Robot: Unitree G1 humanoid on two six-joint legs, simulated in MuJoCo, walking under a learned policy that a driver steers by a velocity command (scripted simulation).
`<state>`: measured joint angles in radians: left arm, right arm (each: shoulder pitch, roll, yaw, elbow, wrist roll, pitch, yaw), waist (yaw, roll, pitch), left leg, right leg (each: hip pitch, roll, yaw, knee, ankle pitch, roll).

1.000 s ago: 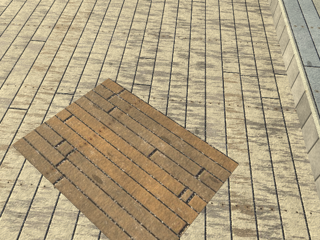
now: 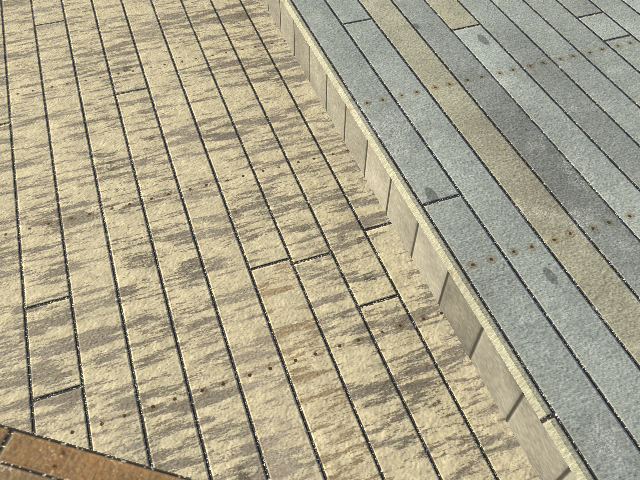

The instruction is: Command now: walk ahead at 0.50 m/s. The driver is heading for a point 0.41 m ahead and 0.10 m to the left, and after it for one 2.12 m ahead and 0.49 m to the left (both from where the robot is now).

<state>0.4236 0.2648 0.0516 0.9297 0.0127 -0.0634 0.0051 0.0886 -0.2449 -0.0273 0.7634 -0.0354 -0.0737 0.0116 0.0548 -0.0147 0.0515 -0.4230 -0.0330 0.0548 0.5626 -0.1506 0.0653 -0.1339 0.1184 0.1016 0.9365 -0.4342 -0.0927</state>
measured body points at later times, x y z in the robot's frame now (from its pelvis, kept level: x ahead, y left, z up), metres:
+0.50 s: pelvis +0.26 -0.02 +0.01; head +0.29 -0.02 +0.46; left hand +0.42 +0.26 -0.07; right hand +0.30 -0.29 -0.13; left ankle +0.11 +0.07 -0.67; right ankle +0.35 -0.10 -0.72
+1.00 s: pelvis +0.34 +0.03 +0.01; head +0.36 +0.06 +0.46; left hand +0.27 +0.29 -0.13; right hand +0.60 -0.12 -0.08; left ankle +0.35 +0.12 -0.72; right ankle +0.36 -0.10 -0.67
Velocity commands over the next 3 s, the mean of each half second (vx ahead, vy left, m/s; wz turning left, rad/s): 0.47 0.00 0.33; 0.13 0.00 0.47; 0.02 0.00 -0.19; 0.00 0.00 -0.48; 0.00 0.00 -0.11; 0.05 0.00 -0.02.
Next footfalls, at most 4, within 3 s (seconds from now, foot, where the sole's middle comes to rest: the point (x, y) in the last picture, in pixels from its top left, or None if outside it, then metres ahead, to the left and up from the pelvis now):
0.42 right None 0.39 -0.09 -0.76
0.90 left None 0.38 0.14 -0.76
1.28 right None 0.41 -0.06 -0.76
1.64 left None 0.34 0.13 -0.76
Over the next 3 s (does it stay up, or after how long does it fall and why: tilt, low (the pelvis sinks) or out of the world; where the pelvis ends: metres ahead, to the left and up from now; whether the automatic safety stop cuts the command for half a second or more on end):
stays up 0.30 0.03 0.02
